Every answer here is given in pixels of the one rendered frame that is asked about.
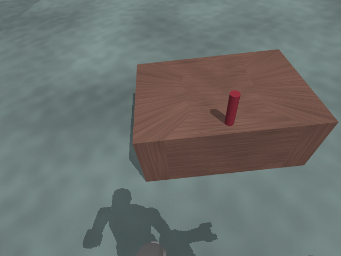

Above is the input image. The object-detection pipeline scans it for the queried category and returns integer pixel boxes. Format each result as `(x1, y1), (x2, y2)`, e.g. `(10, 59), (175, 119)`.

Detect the can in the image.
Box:
(225, 90), (241, 126)

